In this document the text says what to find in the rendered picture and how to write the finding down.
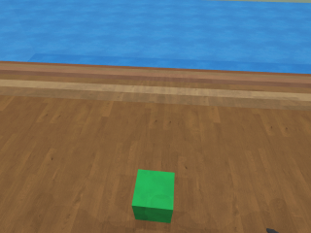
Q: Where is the carton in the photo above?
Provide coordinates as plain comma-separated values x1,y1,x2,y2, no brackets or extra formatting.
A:
131,169,175,223

